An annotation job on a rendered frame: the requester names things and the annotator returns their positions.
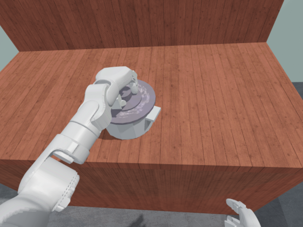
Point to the robot left hand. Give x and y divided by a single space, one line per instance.
122 76

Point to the robot left upper arm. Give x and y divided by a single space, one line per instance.
49 189

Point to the knob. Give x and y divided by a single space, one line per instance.
125 93

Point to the pot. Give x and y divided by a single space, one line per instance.
136 129

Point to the table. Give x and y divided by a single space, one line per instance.
231 121

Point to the robot right hand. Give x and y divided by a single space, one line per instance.
247 217

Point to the left robot forearm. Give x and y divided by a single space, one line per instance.
77 138

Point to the lid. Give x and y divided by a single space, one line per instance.
137 107

